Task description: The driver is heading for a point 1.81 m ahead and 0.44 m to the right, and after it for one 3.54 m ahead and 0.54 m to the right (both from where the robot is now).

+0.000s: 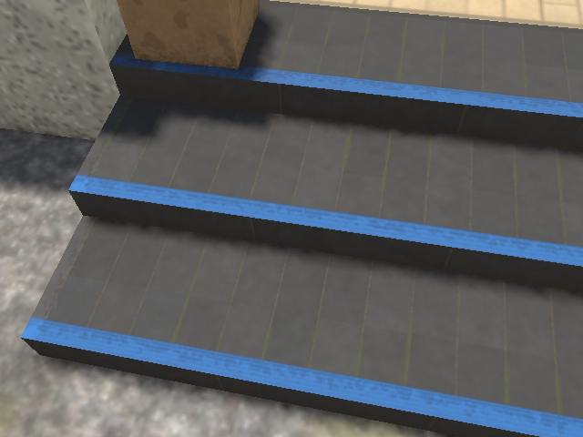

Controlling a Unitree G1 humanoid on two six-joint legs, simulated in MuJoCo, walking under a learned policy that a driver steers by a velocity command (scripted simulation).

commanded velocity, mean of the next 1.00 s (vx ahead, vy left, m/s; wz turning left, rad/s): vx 0.04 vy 0.00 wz -0.37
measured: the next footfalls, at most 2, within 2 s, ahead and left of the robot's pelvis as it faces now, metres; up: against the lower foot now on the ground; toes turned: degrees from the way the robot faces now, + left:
left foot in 0.14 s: +0.23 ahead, +0.09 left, +0.00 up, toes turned -6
right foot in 0.58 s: +0.07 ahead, -0.09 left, +0.00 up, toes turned -21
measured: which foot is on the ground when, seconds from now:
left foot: up 0.00-0.12, down 0.14-0.56, up 0.58-0.92, down 0.94-1.00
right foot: down 0.00-0.16, up 0.18-0.56, down 0.58-1.00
